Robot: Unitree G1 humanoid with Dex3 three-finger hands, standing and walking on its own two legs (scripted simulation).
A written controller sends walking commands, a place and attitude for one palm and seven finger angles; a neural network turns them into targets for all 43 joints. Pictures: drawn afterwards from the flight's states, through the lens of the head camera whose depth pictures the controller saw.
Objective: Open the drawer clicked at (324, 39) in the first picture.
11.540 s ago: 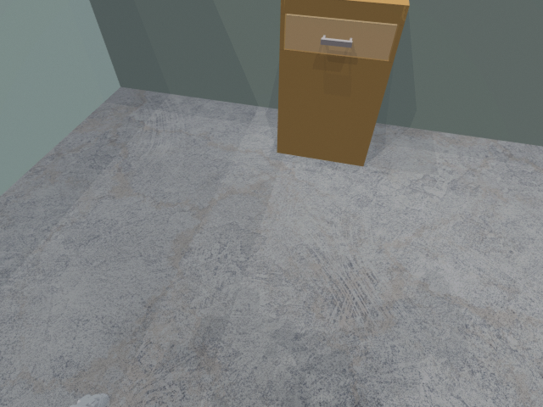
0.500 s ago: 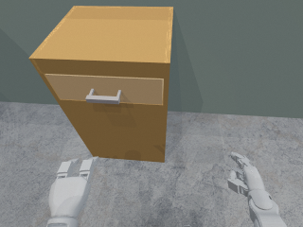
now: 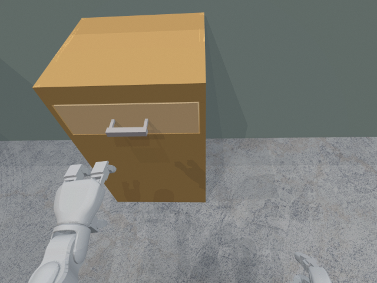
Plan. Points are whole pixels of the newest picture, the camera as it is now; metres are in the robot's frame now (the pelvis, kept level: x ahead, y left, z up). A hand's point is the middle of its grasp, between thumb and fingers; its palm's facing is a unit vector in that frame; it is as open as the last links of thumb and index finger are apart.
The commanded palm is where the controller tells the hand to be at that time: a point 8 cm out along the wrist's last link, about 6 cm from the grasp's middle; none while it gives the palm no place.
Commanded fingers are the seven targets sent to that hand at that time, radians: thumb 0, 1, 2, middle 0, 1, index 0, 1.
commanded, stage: raise the hand with hooked fingers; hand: left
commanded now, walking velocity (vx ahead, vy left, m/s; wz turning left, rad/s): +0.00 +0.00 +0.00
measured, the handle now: (128, 127) +0.56 +0.26 -0.07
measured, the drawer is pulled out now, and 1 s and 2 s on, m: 0.00 0.00 0.00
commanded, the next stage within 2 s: move the hooked fingers above the handle in 0.90 s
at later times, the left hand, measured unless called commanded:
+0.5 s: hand (75, 162) +0.32 +0.27 +0.09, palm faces +0.07 -0.06 -1.00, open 13.8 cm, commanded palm +0.29 +0.26 +0.14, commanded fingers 0.00 -0.50 0.30 -0.30 -1.20 -0.30 -1.20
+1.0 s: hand (81, 159) +0.32 +0.26 +0.09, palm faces +0.08 -0.06 -1.00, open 13.8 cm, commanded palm +0.30 +0.26 +0.14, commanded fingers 0.00 -0.50 0.30 -0.30 -1.20 -0.30 -1.20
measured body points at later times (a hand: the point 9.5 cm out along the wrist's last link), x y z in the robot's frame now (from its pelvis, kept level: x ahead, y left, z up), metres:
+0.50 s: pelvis +0.02 +0.02 +0.02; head +0.04 -0.01 +0.46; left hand +0.31 +0.27 +0.14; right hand +0.24 -0.18 -0.09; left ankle -0.04 +0.10 -0.72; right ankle +0.05 -0.10 -0.72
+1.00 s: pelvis +0.02 +0.01 +0.02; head +0.05 -0.02 +0.47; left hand +0.31 +0.26 +0.15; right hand +0.20 -0.22 -0.10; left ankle -0.04 +0.10 -0.72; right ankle +0.05 -0.10 -0.72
